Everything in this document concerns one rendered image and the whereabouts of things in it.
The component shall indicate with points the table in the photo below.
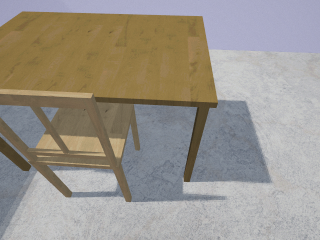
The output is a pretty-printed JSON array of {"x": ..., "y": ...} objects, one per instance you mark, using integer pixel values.
[{"x": 121, "y": 58}]

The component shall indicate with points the chair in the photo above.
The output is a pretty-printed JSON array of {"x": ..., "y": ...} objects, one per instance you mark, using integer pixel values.
[{"x": 83, "y": 133}]

